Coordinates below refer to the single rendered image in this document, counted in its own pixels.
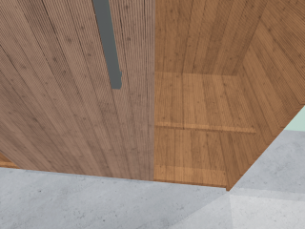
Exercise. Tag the wardrobe door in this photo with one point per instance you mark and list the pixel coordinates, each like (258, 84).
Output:
(3, 158)
(58, 110)

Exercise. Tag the handle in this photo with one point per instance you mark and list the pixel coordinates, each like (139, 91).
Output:
(104, 21)

